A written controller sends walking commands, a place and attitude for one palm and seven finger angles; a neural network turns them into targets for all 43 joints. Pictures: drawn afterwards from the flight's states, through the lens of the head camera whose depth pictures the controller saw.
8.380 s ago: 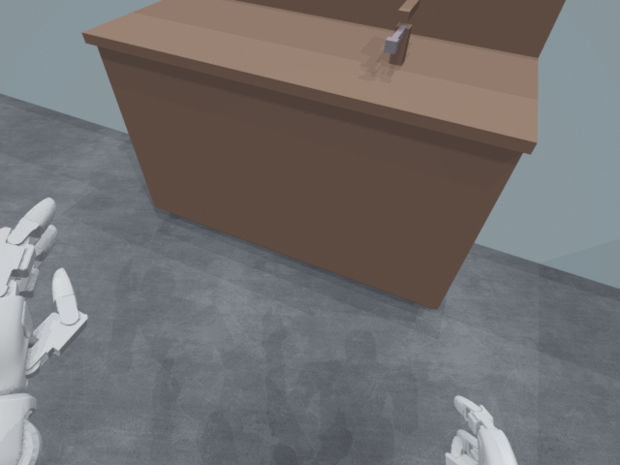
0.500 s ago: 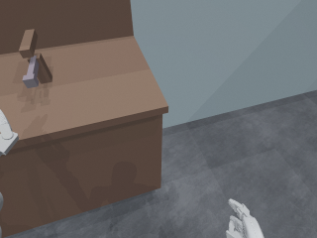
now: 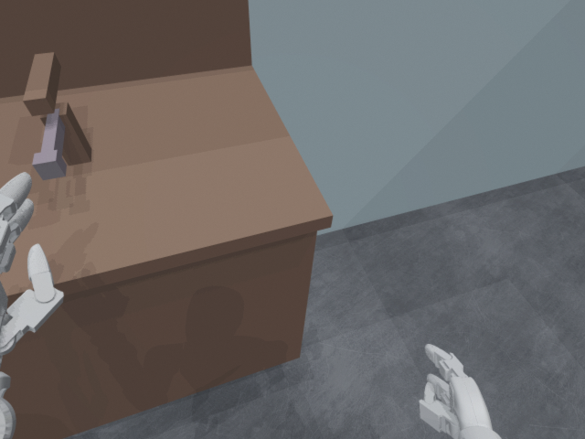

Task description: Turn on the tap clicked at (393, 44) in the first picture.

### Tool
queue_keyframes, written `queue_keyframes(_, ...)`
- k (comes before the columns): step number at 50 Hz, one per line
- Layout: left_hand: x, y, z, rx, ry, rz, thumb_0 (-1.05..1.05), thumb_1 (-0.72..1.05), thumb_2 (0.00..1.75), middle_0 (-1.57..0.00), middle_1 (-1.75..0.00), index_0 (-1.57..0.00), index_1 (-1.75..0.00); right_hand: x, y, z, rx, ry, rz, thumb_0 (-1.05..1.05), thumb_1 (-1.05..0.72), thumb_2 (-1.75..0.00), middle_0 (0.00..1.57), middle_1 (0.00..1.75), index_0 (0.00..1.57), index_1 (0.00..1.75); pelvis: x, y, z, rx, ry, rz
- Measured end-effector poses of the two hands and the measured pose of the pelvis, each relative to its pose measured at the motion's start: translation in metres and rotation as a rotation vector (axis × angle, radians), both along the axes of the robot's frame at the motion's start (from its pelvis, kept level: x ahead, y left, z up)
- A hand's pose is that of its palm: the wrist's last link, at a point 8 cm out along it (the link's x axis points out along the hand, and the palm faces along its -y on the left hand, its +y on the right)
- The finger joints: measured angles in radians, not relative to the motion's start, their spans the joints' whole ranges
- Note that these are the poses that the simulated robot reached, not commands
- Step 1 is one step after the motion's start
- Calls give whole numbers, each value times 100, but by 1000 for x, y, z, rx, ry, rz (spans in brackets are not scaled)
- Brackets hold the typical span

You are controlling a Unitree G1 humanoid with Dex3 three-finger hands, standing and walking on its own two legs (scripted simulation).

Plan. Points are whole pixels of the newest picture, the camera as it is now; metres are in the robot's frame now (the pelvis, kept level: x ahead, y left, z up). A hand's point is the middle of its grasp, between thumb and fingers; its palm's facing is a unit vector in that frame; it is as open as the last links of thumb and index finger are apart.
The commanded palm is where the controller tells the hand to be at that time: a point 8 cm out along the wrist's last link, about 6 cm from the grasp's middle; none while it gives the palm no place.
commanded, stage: shuffle to correct the standing spot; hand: left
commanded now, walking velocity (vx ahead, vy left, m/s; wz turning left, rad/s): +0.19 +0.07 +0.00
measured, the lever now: (50, 165) +0.41 +0.37 +0.14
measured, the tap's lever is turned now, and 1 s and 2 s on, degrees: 0 0 0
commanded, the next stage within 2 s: come to a stop and stand still in 0.70 s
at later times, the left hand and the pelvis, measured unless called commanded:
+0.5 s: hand (83, 250) +0.26 +0.24 +0.18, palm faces +0.39 -0.81 -0.45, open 7.4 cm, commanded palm +0.19 +0.28 +0.19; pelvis +0.04 +0.00 -0.01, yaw +1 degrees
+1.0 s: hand (53, 198) +0.32 +0.30 +0.18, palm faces +0.42 -0.81 -0.40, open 7.4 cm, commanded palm +0.25 +0.33 +0.19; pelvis +0.09 +0.05 +0.00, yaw +0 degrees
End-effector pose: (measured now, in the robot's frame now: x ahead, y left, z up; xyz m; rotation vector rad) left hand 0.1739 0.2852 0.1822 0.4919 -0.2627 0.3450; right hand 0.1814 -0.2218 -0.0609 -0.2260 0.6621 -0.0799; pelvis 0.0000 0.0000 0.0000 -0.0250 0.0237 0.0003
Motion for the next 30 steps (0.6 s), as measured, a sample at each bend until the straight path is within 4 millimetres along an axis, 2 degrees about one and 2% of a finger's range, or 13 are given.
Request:
queue_keyframes(5,10,7,-12,-43,14,59,2,89,90,-21,-30,-21,-30,2,2,-10,3,29,2,1,-90,-90,20,30,21,30,9,-2,-4,3,-7,7)
queue_keyframes(12,25,-8,1,-22,-78,-3,2,89,90,-21,-30,-21,-30,5,-3,-20,3,61,-4,1,-90,-90,20,30,21,30,18,-3,-10,-6,-13,16)
queue_keyframes(15,28,-8,4,7,-97,-30,2,89,90,-21,-30,-21,-30,6,-7,-22,-1,63,-32,1,-90,-90,20,30,21,30,22,0,-14,3,-18,10)
queue_keyframes(20,36,-1,7,38,-45,-14,2,89,90,-21,-30,-21,-30,4,-9,-22,21,50,-74,1,-90,-90,20,30,21,30,28,3,-11,14,-33,-23)
queue_keyframes(24,45,-7,9,53,-26,-7,2,89,90,-21,-30,-21,-30,1,-9,-28,45,59,-70,1,-90,-90,20,30,21,30,34,-1,-10,13,-40,-4)
queue_keyframes(27,44,-10,8,36,-39,-14,2,89,90,-21,-30,-21,-30,1,-12,-36,35,105,-56,1,-90,-90,20,30,21,30,37,-3,-11,-6,-52,33)
queue_keyframes(30,40,-7,5,-1,-27,-1,2,89,90,-21,-30,-21,-30,4,-15,-32,21,146,-61,1,-90,-90,20,30,21,30,43,0,-4,6,-52,14)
